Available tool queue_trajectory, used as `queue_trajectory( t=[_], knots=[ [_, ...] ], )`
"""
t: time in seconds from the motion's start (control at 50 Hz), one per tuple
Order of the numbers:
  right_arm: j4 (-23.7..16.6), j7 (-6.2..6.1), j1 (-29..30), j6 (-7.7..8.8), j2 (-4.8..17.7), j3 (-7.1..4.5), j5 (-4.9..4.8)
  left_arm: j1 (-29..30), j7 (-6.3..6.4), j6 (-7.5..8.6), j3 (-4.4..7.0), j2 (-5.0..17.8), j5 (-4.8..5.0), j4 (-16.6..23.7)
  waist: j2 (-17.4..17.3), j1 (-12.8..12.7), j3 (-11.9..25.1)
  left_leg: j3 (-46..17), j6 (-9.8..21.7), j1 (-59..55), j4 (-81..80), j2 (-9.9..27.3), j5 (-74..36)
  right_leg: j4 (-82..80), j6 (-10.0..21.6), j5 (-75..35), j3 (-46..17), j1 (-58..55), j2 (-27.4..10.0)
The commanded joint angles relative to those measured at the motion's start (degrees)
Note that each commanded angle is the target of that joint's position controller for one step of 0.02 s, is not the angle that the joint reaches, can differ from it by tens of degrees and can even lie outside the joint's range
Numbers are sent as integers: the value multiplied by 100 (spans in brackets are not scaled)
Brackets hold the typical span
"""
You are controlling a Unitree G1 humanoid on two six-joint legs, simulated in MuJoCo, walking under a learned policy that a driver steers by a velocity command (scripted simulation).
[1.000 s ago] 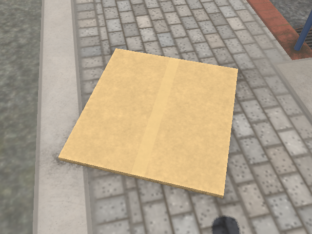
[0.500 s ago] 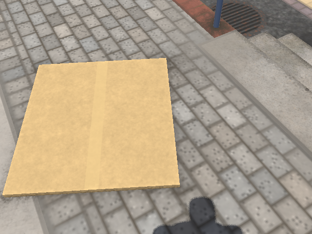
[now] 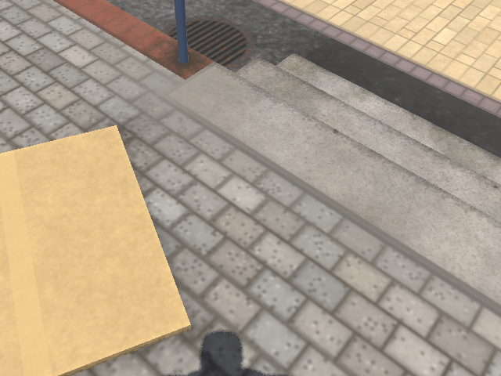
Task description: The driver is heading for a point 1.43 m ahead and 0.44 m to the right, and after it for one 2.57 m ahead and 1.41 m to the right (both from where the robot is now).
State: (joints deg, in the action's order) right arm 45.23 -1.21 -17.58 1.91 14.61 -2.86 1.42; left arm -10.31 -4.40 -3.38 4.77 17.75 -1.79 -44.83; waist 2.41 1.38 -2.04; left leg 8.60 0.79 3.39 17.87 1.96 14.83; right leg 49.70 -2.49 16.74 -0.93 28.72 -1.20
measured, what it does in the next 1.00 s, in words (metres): walks ahead, turning right: right foot, then left foot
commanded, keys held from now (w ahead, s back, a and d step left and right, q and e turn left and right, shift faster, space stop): e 0.62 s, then no key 0.30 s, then w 0.08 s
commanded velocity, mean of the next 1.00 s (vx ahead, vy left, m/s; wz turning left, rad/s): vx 0.04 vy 0.00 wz -0.48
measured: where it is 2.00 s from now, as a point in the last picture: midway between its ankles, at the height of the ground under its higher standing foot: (316, 366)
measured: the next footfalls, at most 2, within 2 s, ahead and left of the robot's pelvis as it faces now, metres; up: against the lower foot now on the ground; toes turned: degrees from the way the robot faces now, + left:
right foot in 0.12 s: +0.11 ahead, -0.12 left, +0.00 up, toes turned -7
left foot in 0.72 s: +0.18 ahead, +0.05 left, +0.00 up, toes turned -29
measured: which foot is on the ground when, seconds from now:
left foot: down 0.00-0.12, up 0.14-0.70, down 0.72-1.00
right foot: up 0.00-0.10, down 0.12-0.72, up 0.74-1.00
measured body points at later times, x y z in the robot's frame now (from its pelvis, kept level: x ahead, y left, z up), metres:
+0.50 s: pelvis +0.06 -0.05 +0.00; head +0.10 -0.08 +0.44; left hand +0.23 +0.20 -0.11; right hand +0.12 -0.35 -0.13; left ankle +0.14 +0.10 -0.69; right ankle +0.07 -0.11 -0.75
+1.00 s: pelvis +0.10 -0.01 +0.00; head +0.14 +0.00 +0.45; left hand +0.32 +0.18 -0.14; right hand +0.08 -0.29 -0.11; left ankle +0.15 +0.07 -0.75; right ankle +0.00 -0.11 -0.71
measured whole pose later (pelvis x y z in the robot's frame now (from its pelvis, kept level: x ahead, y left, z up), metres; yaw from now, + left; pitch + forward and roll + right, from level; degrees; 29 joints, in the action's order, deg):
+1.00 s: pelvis +0.10 -0.01 +0.00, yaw -28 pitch +0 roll -1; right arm 42.9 -0.8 -12.9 -0.8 13.9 -0.4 1.3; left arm -12.2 -0.7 -3.9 2.7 17.3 -1.0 -46.4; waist 2.1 1.0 -2.8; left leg -1.0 3.0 11.4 24.5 -1.4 12.9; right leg 43.0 -1.9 26.8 -6.0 15.6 4.2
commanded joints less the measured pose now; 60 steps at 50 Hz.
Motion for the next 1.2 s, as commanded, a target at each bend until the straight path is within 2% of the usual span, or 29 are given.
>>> queue_trajectory(
  t=[0.02, 0.08, 0.1, 0.12, 0.14, 0.16, 0.18, 0.22, 0.26, 0.3, 0.4, 0.56, 0.62, 0.68, 0.7, 0.72, 0.74, 0.76, 0.8, 0.84, 0.92, 0.96, 1.02, 1.08, 1.1, 1.12, 1.14, 1.16, 1.2],
  knots=[
    [-243, 26, 1, 16, 1067, -276, -13, 616, -4, 90, -51, 166, 50, 660, -1264, 142, 16, -326, 809, -50, 108, 1316, -3119, -782, 161, 167, 520, -136, 124],
    [-245, 34, 71, -69, 1191, -310, -105, 424, 80, 103, -9, 304, 7, 742, -1313, 31, 215, -260, 629, -23, 854, 1429, -3493, -1503, 440, 202, 644, -741, 289],
    [-249, 35, 154, -99, 1182, -302, -156, 11, 137, 161, 23, 329, -53, 643, -1018, -230, 451, -39, 475, 158, 1637, 1314, -3468, -2131, 562, -218, 638, -1370, 422],
    [-230, 50, -17, -110, 1090, -271, -147, -561, 231, 250, 102, 566, -131, 485, -348, -500, 879, 216, 172, 749, 2832, 1095, -2736, -2750, 719, -950, 165, -2395, 271],
    [-565, 90, -229, -151, 458, -93, -60, -739, 314, 323, 260, 1364, -99, 606, 1147, -328, 1249, 381, -196, 2483, 4499, 436, 1196, -2899, 1256, -2479, -2248, -3572, -1580],
    [-737, 45, 104, -259, 677, -124, 48, -1064, 303, 307, 361, 1615, 218, 603, 998, -612, 1639, -585, -249, 3031, 5254, -168, 2384, -2974, 2112, -3486, -3410, -3523, -2124],
    [-693, 32, 257, -322, 792, -150, 28, -962, 317, 281, 284, 1296, 270, 553, 392, -546, 1232, -935, -226, 3226, 5503, 103, 2109, -2909, 2160, -3406, -2694, -3367, -1926],
    [-604, 32, 417, -286, 768, -135, -50, -239, 405, 229, 101, 738, 177, 626, 199, -218, 366, -1038, -196, 3148, 4964, 305, 1167, -3089, 1709, -2971, -1799, -2446, -1149],
    [-478, 51, 122, -350, 870, -163, 60, -15, 445, 233, 43, 604, 174, 674, 351, -26, 461, -993, -264, 2744, 4743, 239, 766, -3090, 1536, -3378, -1466, -2163, -780],
    [-455, 73, 39, -416, 808, -154, 34, -126, 412, 289, 77, 716, 160, 653, 202, 2, 666, -996, -317, 2637, 4636, 133, 670, -3059, 1543, -3549, -1479, -2140, -740],
    [-621, 38, 522, -506, 740, -143, 30, -356, 420, 254, 121, 812, 129, 619, 322, -179, 489, -1122, -393, 2956, 4012, 47, 536, -3261, 1578, -2084, -1989, -2052, -684],
    [-852, -25, 1007, -417, 692, -90, -51, -626, 421, 205, 182, 903, 55, 599, 323, -335, 446, -1278, -264, 2658, 3030, -253, 726, -2971, 1599, -1966, -2740, -2065, -627],
    [-910, -60, 962, -361, 714, -62, -115, -546, 395, 176, 202, 933, 48, 608, 405, -293, 496, -1296, -166, 2147, 2482, -440, 881, -2789, 1518, -2499, -3008, -2012, -553],
    [-780, -120, 423, -286, 675, -31, -138, -264, 415, 142, 161, 826, 115, 602, 416, 12, 539, -1185, -27, 1022, 992, -477, 286, -2518, 1143, -2567, -2950, -1725, -315],
    [-744, -162, 293, -239, 726, -37, -79, -232, 448, 143, 116, 706, 174, 598, 241, 86, 513, -1337, 43, 427, 178, -239, -262, -2304, 861, -1842, -2798, -1347, -91],
    [-846, -208, 493, -210, 1069, -70, 19, -540, 460, 161, 9, 319, 182, 613, -836, -162, 572, -2550, 314, 19, -430, 942, -132, -1412, 513, -56, -2071, -845, 455],
    [-1019, -160, 880, -248, 1524, -139, 17, -730, 509, 158, 38, 412, 142, 647, -1547, -294, 328, -3846, 977, 251, -519, 1946, -1122, -587, 356, 1605, -974, -49, 1413],
    [-896, -101, 570, -267, 1330, -140, -21, -690, 519, 137, 125, 779, -23, 561, -1164, -181, 384, -3777, 1433, 648, -307, 2059, -1603, 406, 279, 1747, -927, -305, 1037],
    [-905, -31, 992, -236, 791, 13, -67, -676, 457, 98, 121, 681, 46, 366, -759, -383, 86, -2707, 1178, 955, -193, 1307, -1730, 923, 177, 1091, -992, -479, 889],
    [-882, -60, 1044, -206, 757, 36, -42, -724, 382, 51, 79, 583, 70, 273, -1102, -368, 208, -2167, 1003, 656, -45, 917, -2406, 1034, 57, 846, -871, -454, 939],
    [-621, -42, 595, -170, 753, 48, -59, -321, 389, -7, -68, 346, 130, 224, -1049, -102, 348, -1992, 1026, 60, 169, 877, -2799, -50, -66, 883, -668, -607, 763],
    [-479, 11, 342, -197, 871, 5, -13, -191, 384, -11, -158, 274, 90, 167, -1245, 64, 442, -2137, 1018, 29, -105, 801, -937, -810, 5, 974, -285, -939, 629],
    [-247, 122, -15, -326, 1116, -139, 38, 51, 369, 88, -180, 389, 47, 150, -1366, 192, -26, -2627, 1137, 356, -529, 892, 1186, -1497, 252, 1216, 118, -1087, 612],
    [-155, 142, 169, -340, 1023, -172, -49, -486, 434, 294, -273, 129, 24, -170, -915, -250, -173, -2387, 922, 1269, -226, 663, 1467, -3198, 669, 78, 291, -2533, 588],
    [-199, 133, 317, -280, 845, -139, -54, -838, 484, 381, -247, 271, 4, -307, -638, -442, -42, -2194, 728, 2042, 179, 508, 1515, -3311, 839, 90, -161, -3479, 270],
    [-416, 161, 651, -188, 425, -25, -51, -1416, 550, 469, -192, 625, -67, -420, 328, -725, 157, -1530, 493, 3044, 1526, 70, 1671, -3860, 1057, 1278, -1572, -4342, -871],
    [-716, 165, 1188, -110, 467, -6, -48, -1634, 550, 493, -13, 1225, 12, -543, 1111, -913, -400, -608, 336, 4103, 2408, -541, 1542, -4453, 1648, 2131, -3297, -3953, -1887],
    [-717, 154, 1364, -78, 884, -128, 43, -1503, 536, 536, -46, 972, -8, -614, 379, -790, -921, -935, 337, 4308, 3062, -97, 1316, -4397, 1867, 1692, -3140, -3639, -1949],
    [-439, 263, 850, -26, 833, -135, -7, -1087, 488, 633, -157, 565, 29, -546, 314, -437, -735, -1001, 268, 4165, 3398, 72, 757, -4394, 1637, 877, -2272, -3695, -1399]
  ],
)
Keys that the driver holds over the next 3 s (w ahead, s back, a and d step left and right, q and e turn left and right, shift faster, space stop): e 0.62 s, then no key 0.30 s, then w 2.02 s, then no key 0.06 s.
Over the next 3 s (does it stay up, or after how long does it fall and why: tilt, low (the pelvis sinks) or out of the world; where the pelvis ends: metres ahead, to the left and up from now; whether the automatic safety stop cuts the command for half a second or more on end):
stays up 0.99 -0.40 0.00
